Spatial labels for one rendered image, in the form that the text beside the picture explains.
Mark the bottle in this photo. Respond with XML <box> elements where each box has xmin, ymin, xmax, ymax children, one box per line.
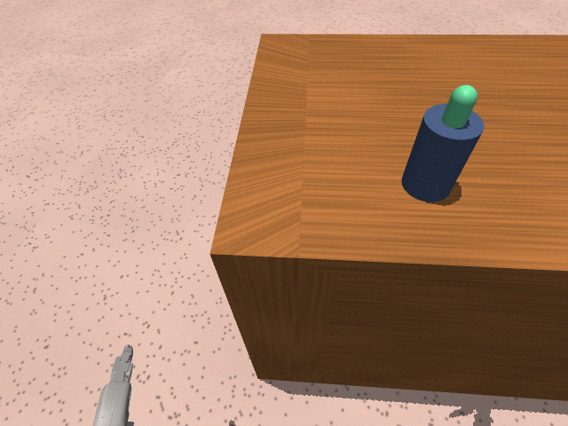
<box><xmin>401</xmin><ymin>85</ymin><xmax>485</xmax><ymax>202</ymax></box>

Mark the left robot hand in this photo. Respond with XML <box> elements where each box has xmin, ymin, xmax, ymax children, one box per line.
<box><xmin>93</xmin><ymin>345</ymin><xmax>134</xmax><ymax>426</ymax></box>

